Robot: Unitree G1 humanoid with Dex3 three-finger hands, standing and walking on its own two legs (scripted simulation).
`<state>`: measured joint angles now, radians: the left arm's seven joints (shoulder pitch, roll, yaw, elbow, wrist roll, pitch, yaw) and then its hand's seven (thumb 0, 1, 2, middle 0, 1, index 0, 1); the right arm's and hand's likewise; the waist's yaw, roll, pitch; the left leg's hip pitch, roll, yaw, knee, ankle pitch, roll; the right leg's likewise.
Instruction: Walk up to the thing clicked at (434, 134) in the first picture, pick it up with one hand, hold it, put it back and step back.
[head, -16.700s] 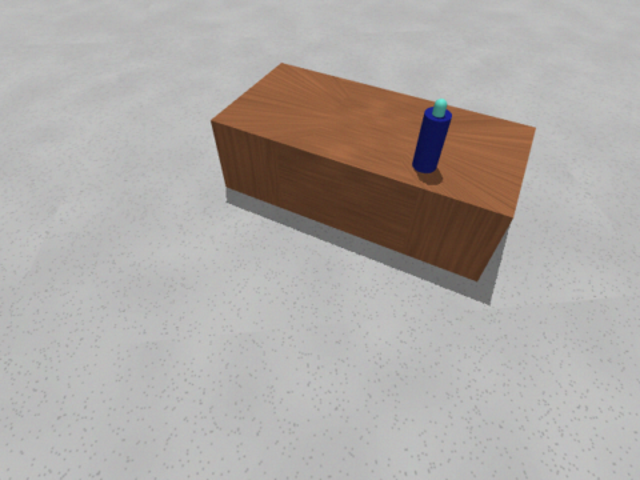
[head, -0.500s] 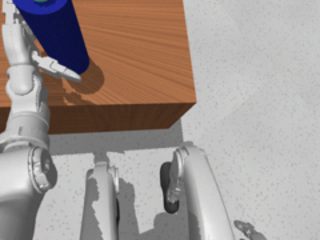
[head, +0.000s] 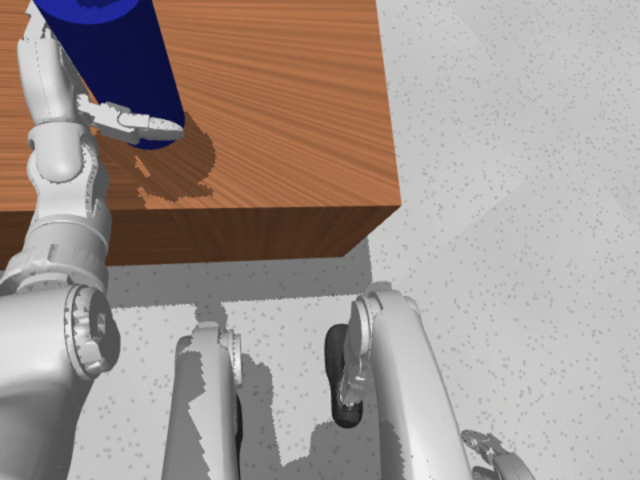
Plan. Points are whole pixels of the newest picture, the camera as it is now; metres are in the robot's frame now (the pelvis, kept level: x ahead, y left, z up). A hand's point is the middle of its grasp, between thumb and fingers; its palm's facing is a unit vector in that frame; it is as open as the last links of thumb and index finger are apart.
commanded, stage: close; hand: left
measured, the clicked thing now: (118, 48) +0.58 +0.14 +0.03
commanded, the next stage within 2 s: settle in 0.24 s
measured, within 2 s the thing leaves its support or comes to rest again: leaves its support in 0.72 s
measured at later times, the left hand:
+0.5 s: hand (120, 72) +0.57 +0.15 +0.00, palm faces +0.07 -1.00 -0.05, open 11.5 cm
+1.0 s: hand (128, 57) +0.57 +0.13 +0.03, palm faces +0.04 -1.00 -0.05, open 11.7 cm
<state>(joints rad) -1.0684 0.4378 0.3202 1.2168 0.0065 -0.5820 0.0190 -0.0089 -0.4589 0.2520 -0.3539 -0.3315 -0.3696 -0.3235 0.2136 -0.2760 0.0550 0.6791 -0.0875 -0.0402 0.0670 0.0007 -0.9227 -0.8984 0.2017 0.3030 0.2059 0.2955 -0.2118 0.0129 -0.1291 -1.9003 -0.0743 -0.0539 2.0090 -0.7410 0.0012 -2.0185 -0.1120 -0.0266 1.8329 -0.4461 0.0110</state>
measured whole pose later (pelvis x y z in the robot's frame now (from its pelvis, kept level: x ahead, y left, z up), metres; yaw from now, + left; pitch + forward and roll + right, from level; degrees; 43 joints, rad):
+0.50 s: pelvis -0.01 +0.00 -0.01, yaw +0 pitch +36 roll -4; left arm -1.14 0.47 0.30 1.25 0.04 -0.55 0.02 -0.01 -0.33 0.77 -0.65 -0.76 -0.62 -0.77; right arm 0.21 -0.28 0.07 0.66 -0.09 -0.03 0.07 0.00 -0.91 -0.90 0.20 0.30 0.21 0.30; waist -0.23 0.01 -0.12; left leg -1.95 -0.08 -0.06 2.05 -0.73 0.01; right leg -2.06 -0.12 -0.03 1.86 -0.44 0.02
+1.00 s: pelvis +0.02 +0.01 +0.05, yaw -1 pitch +37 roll -3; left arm -0.97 0.41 0.28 1.09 -0.03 -0.43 0.03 -0.01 -0.50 0.97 -0.62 -0.94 -0.59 -0.94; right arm 0.28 -0.26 0.07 0.70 -0.05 -0.02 0.03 0.00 -0.91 -0.91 0.20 0.30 0.21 0.30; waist -0.22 0.03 -0.13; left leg -1.74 -0.06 -0.05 1.84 -0.73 0.02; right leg -1.86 -0.10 -0.03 1.67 -0.45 0.02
